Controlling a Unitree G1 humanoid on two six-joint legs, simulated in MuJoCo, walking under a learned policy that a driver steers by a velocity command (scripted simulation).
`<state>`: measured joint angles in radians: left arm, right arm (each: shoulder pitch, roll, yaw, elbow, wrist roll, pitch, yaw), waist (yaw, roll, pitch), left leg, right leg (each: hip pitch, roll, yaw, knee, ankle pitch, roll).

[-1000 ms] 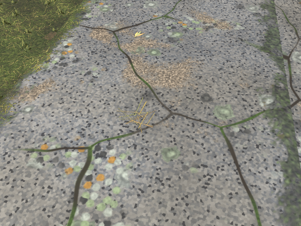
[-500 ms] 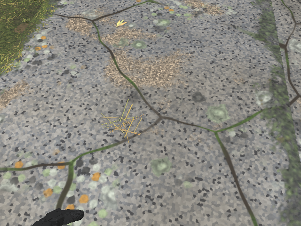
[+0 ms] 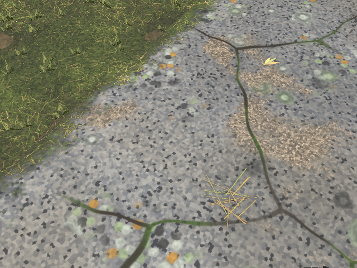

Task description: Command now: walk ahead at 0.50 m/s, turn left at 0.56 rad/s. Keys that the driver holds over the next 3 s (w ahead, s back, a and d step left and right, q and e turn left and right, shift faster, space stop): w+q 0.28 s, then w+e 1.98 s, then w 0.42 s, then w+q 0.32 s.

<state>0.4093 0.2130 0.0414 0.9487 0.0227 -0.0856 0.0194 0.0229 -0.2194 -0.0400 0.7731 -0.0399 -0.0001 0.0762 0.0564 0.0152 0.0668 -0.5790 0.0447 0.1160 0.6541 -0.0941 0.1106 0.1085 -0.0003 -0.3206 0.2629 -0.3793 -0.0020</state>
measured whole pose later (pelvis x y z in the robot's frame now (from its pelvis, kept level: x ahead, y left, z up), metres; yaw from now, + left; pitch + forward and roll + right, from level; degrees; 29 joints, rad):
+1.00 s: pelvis +0.57 +0.03 +0.01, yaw -4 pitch +2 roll +0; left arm 0.42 0.26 0.07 0.87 0.00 -0.04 -0.01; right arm 0.07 -0.26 -0.01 0.74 -0.04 -0.03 0.02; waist 0.07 0.04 0.04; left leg -0.65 0.09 -0.06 0.74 -0.06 -0.06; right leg -0.06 0.15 0.14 0.29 -0.23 -0.12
